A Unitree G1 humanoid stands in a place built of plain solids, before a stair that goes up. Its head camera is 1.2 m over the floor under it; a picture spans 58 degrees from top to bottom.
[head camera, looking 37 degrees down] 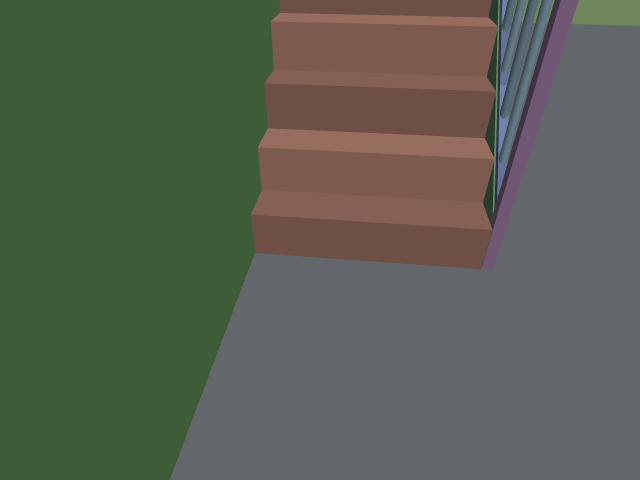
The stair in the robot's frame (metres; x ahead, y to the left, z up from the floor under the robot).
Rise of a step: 0.21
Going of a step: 0.20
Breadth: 0.97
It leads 7 degrees to the right of straight ahead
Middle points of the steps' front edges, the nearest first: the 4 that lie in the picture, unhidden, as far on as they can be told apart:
1.44 -0.20 0.21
1.65 -0.22 0.41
1.85 -0.24 0.62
2.05 -0.27 0.82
